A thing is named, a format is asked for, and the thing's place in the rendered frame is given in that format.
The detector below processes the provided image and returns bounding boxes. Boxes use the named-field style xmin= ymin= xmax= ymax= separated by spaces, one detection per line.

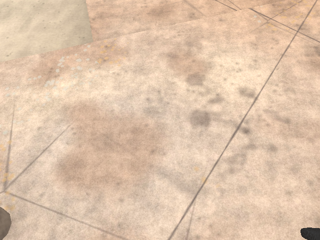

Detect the right robot hand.
xmin=300 ymin=227 xmax=320 ymax=240

